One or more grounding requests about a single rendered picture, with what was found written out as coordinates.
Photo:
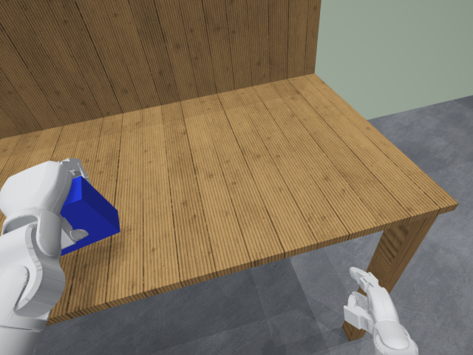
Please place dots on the left robot forearm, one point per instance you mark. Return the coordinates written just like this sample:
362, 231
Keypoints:
31, 279

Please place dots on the table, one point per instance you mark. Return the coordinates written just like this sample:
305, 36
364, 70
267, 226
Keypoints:
204, 124

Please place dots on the right robot hand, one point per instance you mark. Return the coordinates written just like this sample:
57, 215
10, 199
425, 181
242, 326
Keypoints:
363, 312

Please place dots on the left robot hand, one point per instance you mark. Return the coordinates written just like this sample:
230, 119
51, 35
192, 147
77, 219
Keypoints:
46, 187

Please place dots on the sponge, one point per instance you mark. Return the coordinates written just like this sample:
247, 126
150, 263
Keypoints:
85, 208

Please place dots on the right robot forearm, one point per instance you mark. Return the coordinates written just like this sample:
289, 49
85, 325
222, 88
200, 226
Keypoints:
391, 338

